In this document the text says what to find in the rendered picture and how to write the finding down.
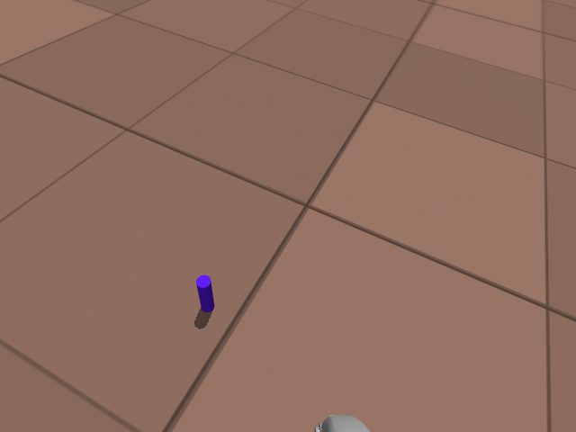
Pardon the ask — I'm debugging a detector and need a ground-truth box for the can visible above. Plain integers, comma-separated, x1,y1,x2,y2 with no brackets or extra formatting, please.
196,275,214,312

